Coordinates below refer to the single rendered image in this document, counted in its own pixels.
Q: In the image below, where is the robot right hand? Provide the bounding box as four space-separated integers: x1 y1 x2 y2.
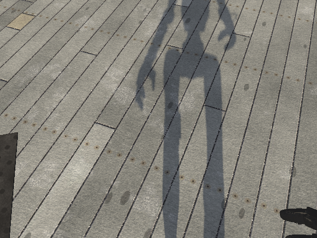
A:
279 206 317 238

